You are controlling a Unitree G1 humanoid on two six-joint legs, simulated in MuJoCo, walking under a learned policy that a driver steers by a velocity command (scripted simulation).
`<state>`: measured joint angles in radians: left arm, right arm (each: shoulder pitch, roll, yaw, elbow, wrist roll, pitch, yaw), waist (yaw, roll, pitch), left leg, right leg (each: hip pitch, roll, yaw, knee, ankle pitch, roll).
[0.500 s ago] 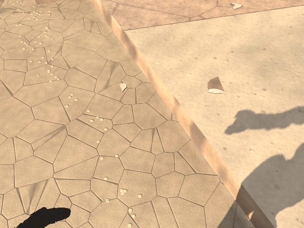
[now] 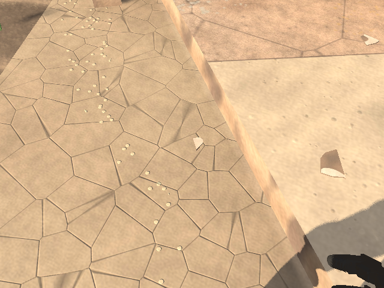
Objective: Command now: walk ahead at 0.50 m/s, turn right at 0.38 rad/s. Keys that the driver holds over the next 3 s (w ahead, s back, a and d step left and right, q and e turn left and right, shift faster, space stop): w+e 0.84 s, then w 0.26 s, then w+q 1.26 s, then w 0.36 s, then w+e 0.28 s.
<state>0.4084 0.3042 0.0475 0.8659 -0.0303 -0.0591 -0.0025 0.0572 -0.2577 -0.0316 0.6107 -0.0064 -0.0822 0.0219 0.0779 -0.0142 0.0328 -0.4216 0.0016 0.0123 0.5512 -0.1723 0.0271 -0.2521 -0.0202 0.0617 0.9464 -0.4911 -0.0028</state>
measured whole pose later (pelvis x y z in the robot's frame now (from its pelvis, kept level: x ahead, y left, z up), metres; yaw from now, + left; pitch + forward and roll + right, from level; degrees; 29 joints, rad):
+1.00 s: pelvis +0.51 -0.12 +0.00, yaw -33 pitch +1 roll +1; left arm 0.31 0.28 0.05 0.72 -0.03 -0.02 0.02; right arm 0.17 -0.25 -0.05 0.72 -0.01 -0.09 0.02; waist 0.00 -0.03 0.00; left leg -0.36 -0.06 0.00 0.52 -0.18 0.04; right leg -0.39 0.08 0.14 1.28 -0.49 0.01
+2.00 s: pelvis +0.92 -0.37 +0.12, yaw -9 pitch +1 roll +0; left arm 0.30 0.30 0.07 0.83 -0.02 -0.07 0.02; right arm 0.13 -0.29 -0.08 0.63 0.02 -0.01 0.05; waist 0.03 0.01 0.07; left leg -0.48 -0.04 0.09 0.67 -0.20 0.13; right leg -0.16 -0.11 -0.12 1.08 -0.49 0.03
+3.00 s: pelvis +1.47 -0.37 +0.14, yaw +4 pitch +2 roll +0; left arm 0.38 0.29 0.05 0.86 -0.03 -0.06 -0.01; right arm 0.09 -0.24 -0.03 0.61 -0.01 -0.09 0.01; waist 0.06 -0.02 0.01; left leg -0.40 0.00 0.03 0.54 -0.18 0.03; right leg -0.33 0.00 0.06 1.05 -0.45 -0.01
